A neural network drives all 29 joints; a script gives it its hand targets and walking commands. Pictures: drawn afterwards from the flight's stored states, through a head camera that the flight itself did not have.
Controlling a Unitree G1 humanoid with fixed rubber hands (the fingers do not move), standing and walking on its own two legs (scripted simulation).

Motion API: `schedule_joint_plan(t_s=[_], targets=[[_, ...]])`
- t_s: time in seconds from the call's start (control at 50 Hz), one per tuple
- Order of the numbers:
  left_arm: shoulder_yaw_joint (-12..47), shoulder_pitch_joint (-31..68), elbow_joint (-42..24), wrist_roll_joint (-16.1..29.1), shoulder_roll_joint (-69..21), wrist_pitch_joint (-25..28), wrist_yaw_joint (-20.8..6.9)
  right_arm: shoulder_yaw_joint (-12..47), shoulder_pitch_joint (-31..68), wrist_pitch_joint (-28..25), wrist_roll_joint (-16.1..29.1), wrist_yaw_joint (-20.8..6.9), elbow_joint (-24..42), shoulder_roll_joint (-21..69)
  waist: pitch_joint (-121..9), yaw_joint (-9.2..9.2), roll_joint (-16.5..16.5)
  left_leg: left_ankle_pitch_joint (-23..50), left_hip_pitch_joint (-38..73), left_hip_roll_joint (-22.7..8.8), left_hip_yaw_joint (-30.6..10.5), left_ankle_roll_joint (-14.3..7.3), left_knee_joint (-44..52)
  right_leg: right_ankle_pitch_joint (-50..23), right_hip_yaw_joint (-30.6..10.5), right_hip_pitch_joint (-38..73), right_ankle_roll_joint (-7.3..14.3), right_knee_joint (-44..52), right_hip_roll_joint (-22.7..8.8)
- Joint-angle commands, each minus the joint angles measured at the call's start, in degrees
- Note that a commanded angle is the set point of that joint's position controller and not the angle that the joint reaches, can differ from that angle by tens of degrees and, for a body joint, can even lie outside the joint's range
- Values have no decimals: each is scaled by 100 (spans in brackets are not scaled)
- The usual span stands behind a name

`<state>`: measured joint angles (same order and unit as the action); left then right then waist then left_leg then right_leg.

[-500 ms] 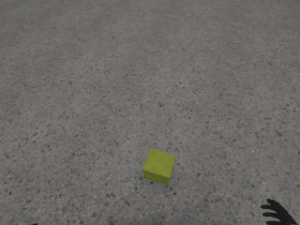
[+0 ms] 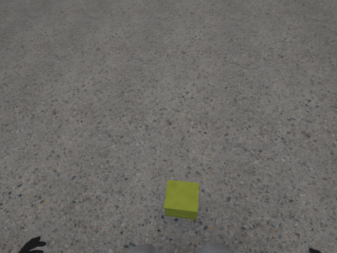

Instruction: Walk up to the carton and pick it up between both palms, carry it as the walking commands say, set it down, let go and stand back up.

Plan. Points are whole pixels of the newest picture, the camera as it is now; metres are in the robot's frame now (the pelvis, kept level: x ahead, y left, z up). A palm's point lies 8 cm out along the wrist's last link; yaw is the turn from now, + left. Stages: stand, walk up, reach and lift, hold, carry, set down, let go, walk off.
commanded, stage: walk up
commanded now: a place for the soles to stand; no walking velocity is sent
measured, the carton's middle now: (182, 199) +0.45 -0.02 -0.67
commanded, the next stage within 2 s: reach and lift in 1.28 s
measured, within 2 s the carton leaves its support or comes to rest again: neither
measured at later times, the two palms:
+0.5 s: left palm (37, 228) +0.20 +0.37 -0.10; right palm (304, 250) +0.13 -0.29 -0.08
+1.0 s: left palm (47, 208) +0.24 +0.35 -0.07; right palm out of the picture +0.09 -0.29 -0.07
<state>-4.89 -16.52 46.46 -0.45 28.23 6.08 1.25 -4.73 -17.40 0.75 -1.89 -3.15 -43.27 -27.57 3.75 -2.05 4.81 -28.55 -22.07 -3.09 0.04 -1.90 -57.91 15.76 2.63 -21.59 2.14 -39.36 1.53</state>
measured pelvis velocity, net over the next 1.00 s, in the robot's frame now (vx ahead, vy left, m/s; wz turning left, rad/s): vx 0.06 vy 0.06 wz -0.22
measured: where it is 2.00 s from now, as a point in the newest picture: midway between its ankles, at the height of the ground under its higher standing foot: outside the picture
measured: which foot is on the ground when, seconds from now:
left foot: up 0.00-0.16, down 0.18-1.00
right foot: down 0.00-1.00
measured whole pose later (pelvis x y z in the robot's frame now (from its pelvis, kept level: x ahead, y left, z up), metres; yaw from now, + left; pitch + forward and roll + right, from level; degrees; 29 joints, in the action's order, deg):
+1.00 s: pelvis +0.06 +0.06 +0.02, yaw -13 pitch -1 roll +1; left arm -0.9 -3.5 60.4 -0.2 24.3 1.1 -0.5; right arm -1.6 -1.8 -1.2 -0.4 -0.9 -61.0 -25.3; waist 2.7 -0.7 0.1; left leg -13.1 -12.9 -5.2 9.0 1.3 -27.4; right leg 13.6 -5.5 -14.2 -1.4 -28.7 0.2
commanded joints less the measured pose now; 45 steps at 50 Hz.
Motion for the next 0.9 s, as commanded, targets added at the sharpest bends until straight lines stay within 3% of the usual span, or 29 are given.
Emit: schedule_joint_plan(t_s=[0.0, 0.06, 0.08, 0.1, 0.14, 0.16, 0.18, 0.2, 0.22, 0.24, 0.28, 0.32, 0.34, 0.36, 0.38, 0.4, 0.44, 0.48, 0.5, 0.56, 0.62, 0.72, 0.88], targets=[[-334, -584, -304, 33, 1496, 32, 125, -269, 14, -91, 20, 109, 430, -990, -41, 315, -890, 128, -1717, -495, -521, 63, -364, -347, -2852, 1210, 1292, 1553, -1923], [-164, -198, -481, -55, 1221, -8, 73, -210, -139, -117, 100, 126, 272, -713, -252, 173, -1416, 169, -268, -166, 71, 98, 526, -3214, -1573, 149, 1130, 804, -1365], [-122, -117, -505, -46, 1197, -50, 69, -198, -112, -124, 144, 149, 254, -626, -400, 149, -1529, 382, 113, -30, 284, 92, 705, -3584, -1390, -66, 1097, 554, -1246], [-84, -48, -543, -19, 1186, -103, 64, -196, -96, -128, 165, 175, 231, -560, -527, 99, -1520, 830, 478, 82, 449, 75, 1037, -3429, -1290, -258, 1015, 322, -1129], [19, 90, -648, 27, 1000, -203, 63, -273, -118, -186, 83, 246, 140, -722, -601, -42, -1188, 1499, 1090, 224, 402, -61, 2025, -1941, -1155, -692, 574, -299, -803], [83, -23, -686, 35, 697, -233, 81, -313, -19, -247, 6, 287, 156, -979, -667, -5, -216, 1706, 1197, -483, -778, -261, 2581, -1060, -917, -985, 269, -1080, -497], [106, -114, -601, 99, 607, -309, 130, -306, 325, -298, 50, 282, 301, -1346, -763, 77, 575, 1792, 805, -1915, -2379, -994, 3202, 649, -571, -1074, -83, -1810, 16], [10, 30, -421, 88, 907, -353, 171, -330, 514, -299, 99, 268, 290, -1414, -599, 35, 317, 1793, 451, -2140, -2572, -1365, 3335, 1913, -868, -899, -130, -2297, -43], [-36, -20, -340, 87, 984, -353, 159, -305, 624, -308, 111, 307, 282, -1423, -447, 130, 210, 2005, 361, -2054, -2379, -1411, 3122, 1953, -909, -939, -122, -2333, -137], [-52, -80, -201, 88, 996, -355, 131, -283, 751, -315, 111, 343, 243, -1387, -311, 209, 254, 2044, 298, -1872, -1997, -1321, 2942, 1845, -786, -949, -106, -2241, -237], [-41, -231, 12, 62, 910, -333, 56, -247, 975, -316, 85, 369, 184, -1329, -398, 259, 723, 2323, 247, -1569, -1327, -1013, 2720, 1533, -479, -602, -34, -1589, -320], [-52, -291, 197, -1, 748, -319, -11, -164, 1203, -277, 98, 338, 118, -1209, -419, 401, 709, 2475, -129, -1260, -723, -720, 2369, 806, -139, 291, 8, -356, -160], [-81, -240, 226, -57, 783, -298, -18, -101, 1121, -264, 106, 315, 58, -1069, -403, 426, 504, 2338, -288, -1149, -562, -510, 2153, 287, -272, 605, 35, 194, -150], [-114, -25, 165, -111, 993, -262, -22, -27, 1017, -266, 157, 296, 33, -843, -477, 306, -103, 1920, -456, -910, -349, -212, 1847, -434, -1135, 705, 205, 491, -596], [-94, 433, 79, -73, 1213, -226, -49, 23, 1140, -262, 222, 303, -6, -683, -585, 97, -734, 1029, 0, -357, -58, 77, 1680, -535, -2120, 25, 571, 669, -1003], [-38, 619, 153, -28, 1143, -239, -75, -15, 1270, -257, 234, 322, -138, -766, -564, 49, -554, 707, 408, -228, 15, 72, 1859, -657, -1961, -242, 659, 602, -976], [71, 702, 306, 45, 888, -283, -75, -6, 1364, -314, 185, 320, -333, -844, -693, 134, -156, 1039, 751, -491, -196, -75, 2381, -734, -1329, -222, 340, 352, -660], [92, 635, 522, 90, 800, -351, -81, 12, 1305, -350, 159, 331, -529, -1007, -690, 233, -186, 1511, 738, -991, -488, -329, 2697, -1029, -814, 76, 125, -13, -452], [89, 621, 597, 92, 795, -376, -86, 15, 1374, -353, 166, 334, -582, -1061, -675, 278, -244, 1602, 634, -1096, -508, -399, 2794, -1024, -722, 248, 92, 5, -427], [92, 750, 741, 68, 813, -407, -118, 52, 1669, -322, 179, 335, -742, -990, -581, 286, -267, 1341, 545, -857, -118, -222, 2854, -1212, -932, 454, 170, 412, -524], [111, 1014, 820, 43, 836, -413, -125, 80, 1762, -282, 196, 322, -928, -882, -555, 218, -431, 1134, 863, -633, 10, -136, 2863, -1110, -1266, 213, 243, 799, -620], [163, 1292, 975, 25, 780, -424, -138, 116, 1818, -265, 194, 290, -1198, -845, -549, 172, -654, 1079, 1172, -619, 4, -137, 3116, -834, -1420, 101, 205, 1224, -637], [204, 1456, 1145, 20, 728, -436, -151, 133, 1896, -256, 158, 251, -1463, -822, -587, 169, -649, 1133, 1341, -625, 83, -98, 3518, -940, -1414, 385, 132, 1572, -632]])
